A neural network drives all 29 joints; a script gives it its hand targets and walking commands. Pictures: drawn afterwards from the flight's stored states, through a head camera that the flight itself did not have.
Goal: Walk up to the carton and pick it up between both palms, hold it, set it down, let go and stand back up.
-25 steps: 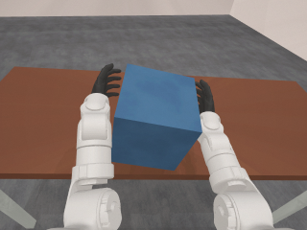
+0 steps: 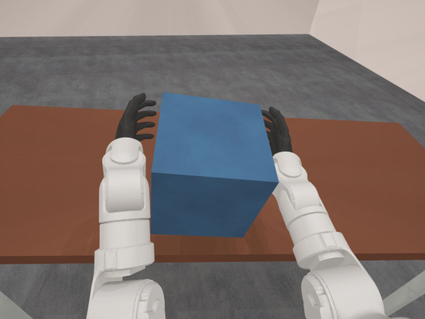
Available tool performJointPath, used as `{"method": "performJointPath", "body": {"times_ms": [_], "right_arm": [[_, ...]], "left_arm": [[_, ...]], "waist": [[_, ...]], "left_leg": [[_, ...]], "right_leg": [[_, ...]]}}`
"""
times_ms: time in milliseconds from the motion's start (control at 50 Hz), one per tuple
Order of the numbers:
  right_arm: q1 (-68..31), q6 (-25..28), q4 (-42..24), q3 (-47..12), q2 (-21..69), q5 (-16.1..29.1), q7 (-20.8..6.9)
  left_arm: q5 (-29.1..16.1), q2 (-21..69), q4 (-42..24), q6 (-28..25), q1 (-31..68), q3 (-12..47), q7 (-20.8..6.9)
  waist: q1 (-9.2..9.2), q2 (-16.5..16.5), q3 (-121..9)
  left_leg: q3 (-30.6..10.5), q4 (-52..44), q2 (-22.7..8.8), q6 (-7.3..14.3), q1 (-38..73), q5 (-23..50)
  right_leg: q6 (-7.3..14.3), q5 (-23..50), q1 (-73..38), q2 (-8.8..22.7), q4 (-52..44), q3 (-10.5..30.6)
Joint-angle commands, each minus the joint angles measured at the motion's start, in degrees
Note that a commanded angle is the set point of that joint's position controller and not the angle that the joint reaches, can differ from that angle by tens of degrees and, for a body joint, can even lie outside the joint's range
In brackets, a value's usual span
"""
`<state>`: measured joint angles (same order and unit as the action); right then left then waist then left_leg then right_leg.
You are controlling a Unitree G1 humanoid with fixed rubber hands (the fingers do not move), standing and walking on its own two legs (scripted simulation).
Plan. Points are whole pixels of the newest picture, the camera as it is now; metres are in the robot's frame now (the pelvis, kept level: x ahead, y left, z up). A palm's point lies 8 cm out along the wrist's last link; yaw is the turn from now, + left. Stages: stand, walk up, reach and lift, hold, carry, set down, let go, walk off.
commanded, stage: reach and lift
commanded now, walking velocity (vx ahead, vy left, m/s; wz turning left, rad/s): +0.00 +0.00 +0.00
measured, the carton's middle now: (205, 169) +0.35 +0.01 +0.13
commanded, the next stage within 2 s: hold in 0.28 s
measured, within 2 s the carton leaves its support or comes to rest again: neither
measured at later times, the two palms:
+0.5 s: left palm (130, 130) +0.35 +0.13 +0.22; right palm (285, 145) +0.36 -0.14 +0.18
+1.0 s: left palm (131, 135) +0.34 +0.13 +0.22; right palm (287, 150) +0.34 -0.14 +0.18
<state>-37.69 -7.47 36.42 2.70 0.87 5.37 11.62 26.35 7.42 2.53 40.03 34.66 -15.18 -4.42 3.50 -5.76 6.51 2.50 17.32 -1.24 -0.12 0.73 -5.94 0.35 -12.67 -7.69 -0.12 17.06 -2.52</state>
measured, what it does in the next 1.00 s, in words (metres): stands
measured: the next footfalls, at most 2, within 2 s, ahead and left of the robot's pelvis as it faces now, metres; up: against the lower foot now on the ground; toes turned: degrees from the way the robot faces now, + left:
none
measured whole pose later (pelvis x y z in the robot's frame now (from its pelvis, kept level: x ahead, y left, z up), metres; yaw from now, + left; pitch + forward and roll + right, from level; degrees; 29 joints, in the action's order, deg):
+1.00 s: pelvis -0.01 +0.00 +0.00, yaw -1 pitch -12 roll +0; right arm -37.5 -14.5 30.3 1.3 -0.2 8.1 12.8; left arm 25.6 6.8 -0.5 46.7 36.7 -14.3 -4.2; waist 4.3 -4.7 5.5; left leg 3.2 16.8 -1.2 0.3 -0.5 -4.8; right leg 0.3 -12.4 -5.2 0.0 18.7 -1.9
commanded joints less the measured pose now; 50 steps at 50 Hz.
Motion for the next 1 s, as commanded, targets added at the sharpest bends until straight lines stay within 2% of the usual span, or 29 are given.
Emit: {"method": "performJointPath", "body": {"times_ms": [0,20,60,80,100,140,160,220,240,260,300,380,420,480,520,540,560,580,640,660,700,740,800,820,860,920,940,960,980], "right_arm": [[-35.07,2.50,-12.47,-14.23,22.53,0.73,-5.83],[-36.22,2.53,-14.79,-14.84,23.27,1.42,-5.75],[-38.86,3.13,-16.09,-14.75,23.02,1.74,-5.75],[-39.18,3.07,-17.56,-15.81,25.11,1.23,-5.66],[-40.87,3.50,-20.07,-17.04,25.44,2.48,-5.79],[-39.71,3.19,-20.83,-18.59,25.79,3.09,-5.14],[-40.52,2.62,-21.27,-18.75,25.60,2.23,-4.56],[-40.25,1.16,-17.45,-16.30,25.32,1.66,-4.88],[-39.69,0.75,-15.83,-15.10,25.53,1.08,-5.21],[-39.49,0.49,-14.37,-13.99,25.38,0.86,-5.22],[-43.37,1.35,-16.20,-15.85,26.98,1.98,-5.95],[-41.87,1.73,-19.33,-16.99,26.17,2.26,-5.21],[-40.18,0.58,-17.29,-17.15,25.79,2.20,-4.68],[-41.27,-0.63,-14.63,-16.60,25.83,3.17,-4.52],[-41.52,-0.03,-17.55,-17.81,26.89,4.53,-4.48],[-39.00,0.09,-18.71,-18.05,25.89,5.43,-4.38],[-41.41,0.23,-20.68,-18.66,26.32,5.83,-4.33],[-40.33,0.77,-22.22,-19.09,25.21,6.31,-4.31],[-40.32,-0.81,-21.03,-20.18,24.37,6.15,-4.38],[-37.62,-1.56,-19.81,-18.95,23.68,5.91,-4.29],[-37.60,-2.41,-19.30,-18.95,23.78,6.09,-4.38],[-39.90,-2.11,-20.72,-18.30,23.83,6.28,-4.65],[-38.74,-1.53,-23.91,-19.10,23.99,6.82,-4.77],[-41.21,-1.82,-24.24,-19.15,24.49,6.49,-4.81],[-38.81,-2.73,-22.67,-20.26,25.35,6.26,-4.66],[-40.45,-3.61,-20.70,-18.41,24.30,5.36,-4.97],[-42.55,-3.75,-20.52,-18.35,25.05,4.73,-4.91],[-42.64,-3.32,-23.63,-19.68,26.40,5.86,-4.59],[-42.08,-3.66,-21.31,-18.78,25.40,5.71,-4.85]], "left_arm": [[-5.66,22.22,0.26,-1.18,27.79,18.48,-6.52],[-5.66,21.56,1.08,-0.89,26.54,16.96,-6.73],[-6.54,22.90,-0.31,-0.87,28.49,18.38,-6.85],[-6.92,23.26,-0.98,-1.44,29.76,19.48,-6.80],[-7.45,24.32,-2.97,-1.39,29.73,20.40,-6.21],[-7.73,24.01,-3.71,-1.40,28.48,20.55,-6.18],[-6.50,21.24,-0.73,-0.95,28.07,18.25,-6.64],[-5.31,19.17,2.67,0.13,29.86,15.44,-7.25],[-5.48,19.52,3.40,-0.08,31.26,15.17,-7.31],[-5.23,19.08,4.92,0.13,31.70,13.37,-7.44],[-5.09,20.66,4.52,-0.42,32.90,14.35,-6.96],[-7.34,23.03,1.37,-0.51,31.18,18.79,-6.30],[-7.07,21.73,2.72,0.22,30.01,17.80,-6.80],[-4.80,19.61,6.36,1.52,29.28,14.34,-7.60],[-6.37,22.39,1.90,1.17,30.05,18.26,-7.54],[-8.42,25.39,-2.09,1.06,29.12,21.43,-7.20],[-8.04,24.81,-2.39,1.05,29.69,21.34,-6.68],[-9.75,26.81,-6.17,0.80,29.33,24.29,-6.23],[-7.40,23.53,-2.71,3.22,26.31,21.23,-6.16],[-7.11,23.68,-3.45,3.62,25.90,21.89,-6.20],[-6.76,23.00,-3.74,4.32,26.87,21.04,-6.65],[-8.54,23.95,-5.04,3.65,29.86,22.96,-6.55],[-10.01,26.25,-9.40,3.84,28.71,25.74,-5.27],[-9.62,25.50,-7.24,4.13,29.16,25.00,-5.07],[-8.63,24.82,-6.24,4.48,27.44,23.87,-5.14],[-8.34,23.00,-3.40,4.68,30.07,21.48,-5.98],[-7.15,22.29,1.29,4.99,28.63,19.47,-6.31],[-8.14,22.20,-2.18,4.60,29.88,20.44,-6.71],[-7.81,21.46,-1.92,4.60,30.87,19.92,-6.55]], "waist": [[1.67,6.09,-14.25],[0.46,4.36,-14.88],[0.28,5.02,-16.00],[0.83,3.40,-17.78],[0.24,5.04,-20.61],[0.98,4.13,-23.62],[0.53,2.49,-21.92],[-0.84,1.54,-14.85],[0.01,1.52,-13.85],[-1.69,1.06,-14.08],[-2.37,2.45,-17.86],[0.38,4.95,-24.55],[1.34,3.58,-20.37],[-0.03,1.94,-13.92],[0.69,3.46,-18.82],[3.09,5.91,-20.49],[1.39,5.80,-21.68],[3.26,6.87,-25.04],[1.00,5.71,-17.63],[2.44,6.52,-16.65],[1.40,6.45,-13.80],[2.26,6.42,-16.57],[2.75,8.79,-20.80],[1.66,8.91,-20.72],[1.84,6.64,-19.16],[1.27,4.03,-15.35],[0.23,2.14,-12.69],[-0.12,2.13,-16.98],[-0.10,3.12,-16.47]], "left_leg": [[2.35,0.32,1.05,1.22,13.91,12.42],[2.96,-0.31,1.47,2.05,13.40,10.31],[3.02,-0.57,1.21,1.86,12.74,9.16],[2.75,0.36,0.92,2.06,13.67,11.54],[2.75,0.64,1.43,1.63,14.57,12.10],[2.74,1.67,1.77,1.70,16.77,15.14],[3.43,1.08,2.46,2.78,15.54,12.14],[4.04,-1.65,2.30,4.34,10.21,1.80],[4.05,-2.53,2.02,4.38,9.91,-0.77],[4.44,-3.00,2.31,4.69,8.48,-1.78],[4.35,-2.73,2.01,4.57,9.80,-0.51],[3.59,0.32,1.91,2.45,14.81,9.93],[3.71,-0.38,2.23,3.03,13.76,8.32],[4.02,-2.34,2.44,4.71,9.97,1.66],[3.55,-1.02,1.82,3.61,12.01,6.52],[3.09,-0.17,1.07,1.52,14.19,12.19],[2.96,-0.11,1.12,1.65,14.99,12.90],[2.21,1.38,0.58,0.34,18.32,17.31],[2.41,0.39,1.19,1.25,13.97,12.50],[2.16,0.05,0.75,0.78,14.09,11.14],[2.57,-0.82,0.82,1.15,12.18,8.25],[2.47,-1.04,0.46,0.65,12.19,5.96],[2.26,0.44,0.34,-0.49,15.19,11.91],[2.36,0.03,0.78,0.24,13.85,8.61],[2.66,-0.17,1.06,0.79,13.83,8.71],[2.93,-2.59,0.93,2.33,9.19,-0.81],[3.23,-3.36,1.15,3.49,7.85,-2.79],[3.30,-2.40,1.38,3.45,8.77,-1.14],[3.35,-2.98,1.42,3.25,8.82,-1.93]], "right_leg": [[-3.53,11.10,10.13,-1.43,-3.33,-4.26],[-3.90,9.80,9.56,-1.25,-3.77,-3.96],[-3.43,8.56,9.50,-1.25,-3.35,-4.47],[-3.91,10.29,9.19,-1.79,-3.05,-5.01],[-3.81,10.71,9.15,-1.57,-2.89,-4.65],[-4.67,17.47,9.20,-1.44,-2.41,-4.24],[-5.34,17.24,8.46,-0.85,-2.99,-3.95],[-4.79,6.17,10.84,-0.16,-4.26,-3.77],[-4.81,3.66,12.35,-0.13,-4.23,-3.48],[-4.41,1.47,12.36,0.03,-4.57,-3.37],[-4.19,0.69,11.87,-0.33,-4.35,-3.69],[-4.46,13.10,10.91,-1.04,-2.75,-4.14],[-4.86,12.21,9.96,-0.91,-3.49,-3.73],[-4.58,4.29,10.76,-0.53,-5.17,-3.88],[-4.22,8.44,10.10,-0.97,-3.69,-4.18],[-3.72,13.14,9.10,-1.72,-2.97,-4.25],[-3.66,12.23,9.58,-2.26,-3.21,-4.66],[-3.70,15.70,9.83,-2.66,-2.53,-5.21],[-3.41,8.40,10.28,-2.72,-3.54,-5.26],[-3.06,7.56,10.34,-2.58,-3.52,-4.90],[-2.82,5.26,10.79,-2.31,-3.57,-4.21],[-2.77,3.72,11.51,-2.77,-3.01,-4.85],[-2.74,7.40,11.47,-3.36,-2.32,-4.78],[-2.73,4.47,12.73,-3.00,-2.93,-4.45],[-3.00,6.20,11.30,-2.89,-3.13,-4.78],[-2.82,-0.12,12.03,-2.52,-3.71,-4.50],[-3.24,-1.79,12.67,-1.99,-4.40,-3.86],[-3.38,0.67,11.38,-1.86,-3.70,-3.74],[-3.15,-0.09,11.74,-1.68,-3.95,-3.61]]}}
